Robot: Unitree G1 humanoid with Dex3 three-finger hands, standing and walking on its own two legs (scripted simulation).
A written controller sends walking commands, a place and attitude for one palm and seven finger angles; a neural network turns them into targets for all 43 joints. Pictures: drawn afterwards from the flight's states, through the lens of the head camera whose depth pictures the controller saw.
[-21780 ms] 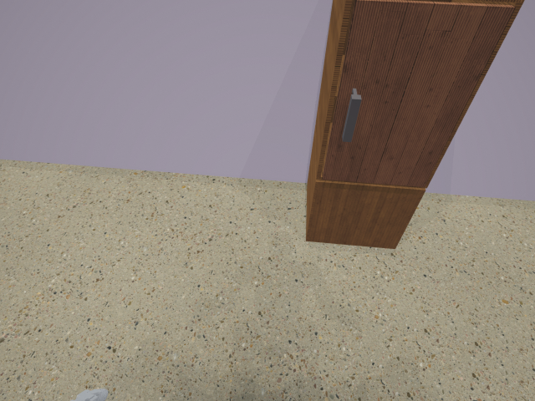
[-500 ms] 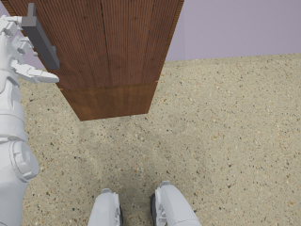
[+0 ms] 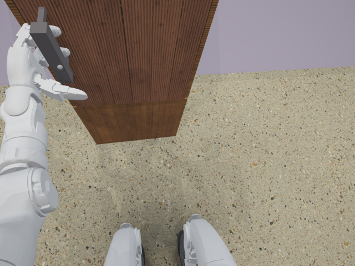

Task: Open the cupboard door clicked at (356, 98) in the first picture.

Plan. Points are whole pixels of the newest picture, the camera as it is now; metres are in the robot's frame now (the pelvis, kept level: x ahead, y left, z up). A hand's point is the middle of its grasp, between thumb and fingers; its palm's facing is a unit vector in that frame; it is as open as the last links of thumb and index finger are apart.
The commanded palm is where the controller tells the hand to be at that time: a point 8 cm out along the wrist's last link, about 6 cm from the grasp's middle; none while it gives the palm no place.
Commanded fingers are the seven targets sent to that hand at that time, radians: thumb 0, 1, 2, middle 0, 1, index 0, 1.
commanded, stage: slide the fingers in behind the handle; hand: left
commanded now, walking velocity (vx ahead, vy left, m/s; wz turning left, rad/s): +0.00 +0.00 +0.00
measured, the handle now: (55, 48) +0.57 +0.22 +0.05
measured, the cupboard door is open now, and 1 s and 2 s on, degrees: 0 0 29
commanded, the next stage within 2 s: close the thumb around the handle in 0.36 s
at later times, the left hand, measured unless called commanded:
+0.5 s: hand (63, 66) +0.52 +0.20 +0.06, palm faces +0.05 -1.00 -0.02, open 14.0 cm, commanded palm +0.50 +0.23 +0.05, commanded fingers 0.00 -0.33 0.37 -0.31 -1.22 -0.31 -1.22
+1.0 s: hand (63, 66) +0.52 +0.19 +0.06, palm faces +0.06 -1.00 -0.03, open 6.9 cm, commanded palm +0.50 +0.23 +0.05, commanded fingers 0.00 0.90 0.90 -0.40 -1.35 -0.40 -1.35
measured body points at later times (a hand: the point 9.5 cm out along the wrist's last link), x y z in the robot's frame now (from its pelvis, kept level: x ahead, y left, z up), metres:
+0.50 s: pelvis +0.00 +0.00 +0.00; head +0.16 +0.03 +0.42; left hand +0.52 +0.25 +0.06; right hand +0.00 -0.26 -0.11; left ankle +0.01 +0.09 -0.63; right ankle +0.03 -0.13 -0.63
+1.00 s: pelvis +0.00 +0.00 +0.00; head +0.16 +0.02 +0.42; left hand +0.51 +0.25 +0.06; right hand +0.00 -0.27 -0.11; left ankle +0.01 +0.09 -0.63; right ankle +0.03 -0.13 -0.63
